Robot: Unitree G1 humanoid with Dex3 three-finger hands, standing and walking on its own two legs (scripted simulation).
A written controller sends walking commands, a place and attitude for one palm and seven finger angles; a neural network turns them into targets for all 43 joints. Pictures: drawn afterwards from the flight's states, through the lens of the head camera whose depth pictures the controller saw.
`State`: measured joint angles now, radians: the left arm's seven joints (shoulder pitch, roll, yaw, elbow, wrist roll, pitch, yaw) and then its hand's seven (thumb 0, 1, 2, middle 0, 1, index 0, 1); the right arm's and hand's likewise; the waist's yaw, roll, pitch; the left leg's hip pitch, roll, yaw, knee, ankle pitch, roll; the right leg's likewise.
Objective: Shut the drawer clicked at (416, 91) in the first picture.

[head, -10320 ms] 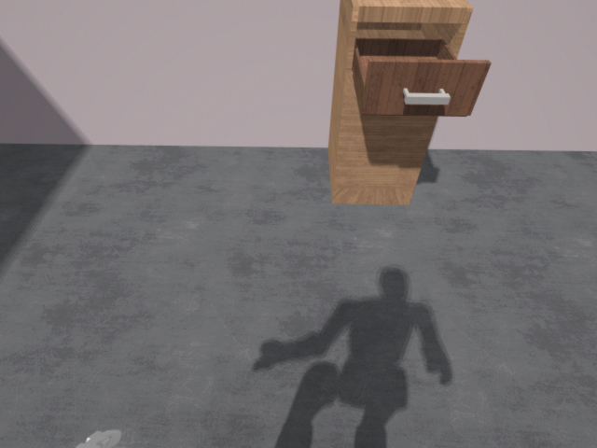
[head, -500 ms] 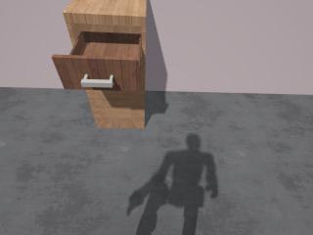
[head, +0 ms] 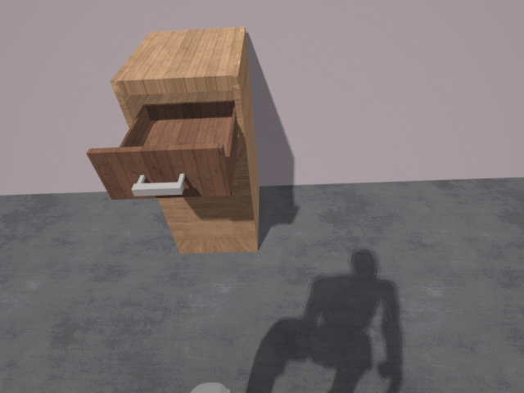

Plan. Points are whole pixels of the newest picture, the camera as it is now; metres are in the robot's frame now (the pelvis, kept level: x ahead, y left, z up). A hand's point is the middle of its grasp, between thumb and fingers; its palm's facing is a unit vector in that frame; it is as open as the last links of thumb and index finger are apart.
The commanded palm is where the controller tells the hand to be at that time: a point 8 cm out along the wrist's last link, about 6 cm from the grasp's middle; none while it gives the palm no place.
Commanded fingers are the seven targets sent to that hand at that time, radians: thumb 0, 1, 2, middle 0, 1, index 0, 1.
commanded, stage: take the last steps up to it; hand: left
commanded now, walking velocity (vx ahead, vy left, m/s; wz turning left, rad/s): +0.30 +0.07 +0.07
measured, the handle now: (159, 183) +0.60 +0.30 -0.04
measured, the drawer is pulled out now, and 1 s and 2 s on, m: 0.29 0.29 0.29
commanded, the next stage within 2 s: come to a stop and stand still in 0.72 s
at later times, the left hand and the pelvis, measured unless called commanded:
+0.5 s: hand out of the picture +0.12 +0.27 -0.19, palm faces +0.08 -0.98 -0.17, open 7.4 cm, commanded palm none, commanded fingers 0.00 0.90 0.90 -0.20 -0.30 -0.20 -0.30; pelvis +0.17 +0.10 -0.01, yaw -1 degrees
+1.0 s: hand (188, 274) +0.43 +0.22 -0.18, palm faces -0.06 -0.98 -0.20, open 7.3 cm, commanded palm none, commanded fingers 0.00 0.90 0.90 -0.20 -0.30 -0.20 -0.30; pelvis +0.32 +0.06 -0.02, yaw -2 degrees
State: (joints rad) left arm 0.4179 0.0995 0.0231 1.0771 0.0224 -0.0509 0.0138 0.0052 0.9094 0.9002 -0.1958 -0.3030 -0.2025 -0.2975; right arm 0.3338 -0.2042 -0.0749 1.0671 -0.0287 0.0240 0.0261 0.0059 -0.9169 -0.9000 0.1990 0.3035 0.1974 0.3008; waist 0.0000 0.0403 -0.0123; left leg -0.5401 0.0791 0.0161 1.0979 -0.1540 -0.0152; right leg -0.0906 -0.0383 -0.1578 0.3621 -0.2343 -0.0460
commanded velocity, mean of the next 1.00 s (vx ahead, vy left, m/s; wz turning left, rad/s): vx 0.13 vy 0.03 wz -0.02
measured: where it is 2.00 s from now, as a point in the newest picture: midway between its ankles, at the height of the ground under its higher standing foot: outside the picture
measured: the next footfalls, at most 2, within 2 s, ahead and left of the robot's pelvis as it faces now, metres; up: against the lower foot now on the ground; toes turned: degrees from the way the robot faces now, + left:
left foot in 0.34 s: +0.22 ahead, +0.18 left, +0.00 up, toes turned +9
right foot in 0.90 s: +0.42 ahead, -0.03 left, +0.00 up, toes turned -10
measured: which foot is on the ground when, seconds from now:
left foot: up 0.00-0.32, down 0.34-0.90, up 0.92-1.00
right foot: down 0.00-0.36, up 0.38-0.88, down 0.90-1.00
